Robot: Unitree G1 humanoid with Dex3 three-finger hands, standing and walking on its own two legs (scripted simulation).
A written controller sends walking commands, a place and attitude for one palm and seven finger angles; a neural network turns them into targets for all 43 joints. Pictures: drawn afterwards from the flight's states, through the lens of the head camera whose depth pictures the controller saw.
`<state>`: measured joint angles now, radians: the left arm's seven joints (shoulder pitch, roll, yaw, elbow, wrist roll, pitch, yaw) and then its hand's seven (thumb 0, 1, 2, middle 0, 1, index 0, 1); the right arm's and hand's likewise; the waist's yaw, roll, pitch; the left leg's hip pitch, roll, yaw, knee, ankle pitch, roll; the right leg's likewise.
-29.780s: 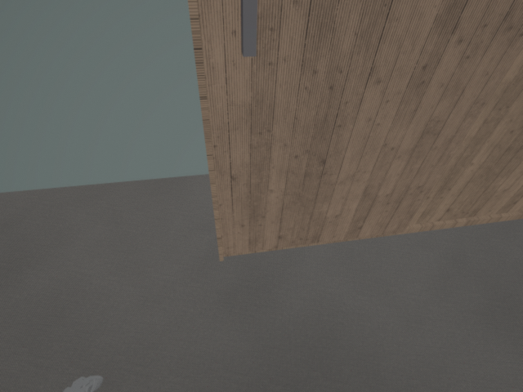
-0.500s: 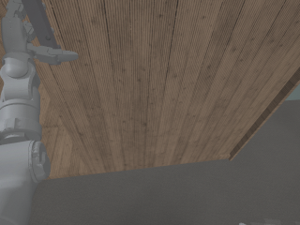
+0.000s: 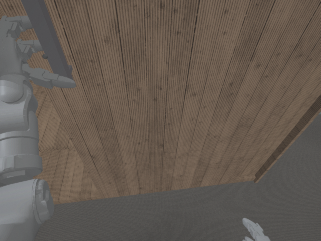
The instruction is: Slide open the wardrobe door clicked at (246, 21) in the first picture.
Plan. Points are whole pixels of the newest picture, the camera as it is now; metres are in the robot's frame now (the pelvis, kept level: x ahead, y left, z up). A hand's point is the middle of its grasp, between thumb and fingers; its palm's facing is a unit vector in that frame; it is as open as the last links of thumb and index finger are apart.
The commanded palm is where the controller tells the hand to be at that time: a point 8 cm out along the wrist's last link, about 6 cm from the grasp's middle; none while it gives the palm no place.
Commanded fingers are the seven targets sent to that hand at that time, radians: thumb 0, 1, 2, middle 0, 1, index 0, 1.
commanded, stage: slip the hand off the handle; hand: left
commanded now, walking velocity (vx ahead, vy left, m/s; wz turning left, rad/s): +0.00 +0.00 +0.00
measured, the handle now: (54, 41) +0.46 +0.26 +0.27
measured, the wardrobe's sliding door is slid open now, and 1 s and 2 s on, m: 0.65 0.65 0.65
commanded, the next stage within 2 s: draw the hand back to the body in 1.06 s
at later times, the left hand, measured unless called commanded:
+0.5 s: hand (23, 59) +0.40 +0.30 +0.26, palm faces +0.38 -0.92 -0.12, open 14.7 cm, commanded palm +0.35 +0.34 +0.25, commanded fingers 0.00 -0.55 0.20 -0.25 -1.15 -0.25 -1.15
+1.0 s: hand (3, 93) +0.29 +0.29 +0.26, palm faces +0.40 -0.91 -0.11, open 14.7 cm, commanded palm +0.25 +0.32 +0.25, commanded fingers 0.00 -0.55 0.20 -0.25 -1.15 -0.25 -1.15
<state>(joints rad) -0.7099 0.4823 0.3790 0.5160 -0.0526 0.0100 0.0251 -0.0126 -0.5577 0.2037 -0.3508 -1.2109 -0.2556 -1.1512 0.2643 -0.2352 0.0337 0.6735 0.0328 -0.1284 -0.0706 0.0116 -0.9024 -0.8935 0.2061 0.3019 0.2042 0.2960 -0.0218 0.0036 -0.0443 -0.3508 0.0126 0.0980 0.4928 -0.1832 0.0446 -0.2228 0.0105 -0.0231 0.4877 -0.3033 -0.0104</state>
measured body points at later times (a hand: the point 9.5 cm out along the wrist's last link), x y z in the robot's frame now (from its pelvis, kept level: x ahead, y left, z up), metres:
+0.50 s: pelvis +0.01 -0.01 +0.00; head +0.01 -0.02 +0.45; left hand +0.37 +0.35 +0.27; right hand +0.11 -0.28 -0.11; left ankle +0.05 +0.09 -0.74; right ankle -0.03 -0.11 -0.74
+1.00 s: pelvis -0.01 -0.02 +0.00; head -0.03 -0.04 +0.45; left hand +0.27 +0.33 +0.27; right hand +0.20 -0.24 -0.07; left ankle +0.05 +0.09 -0.74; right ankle -0.03 -0.11 -0.74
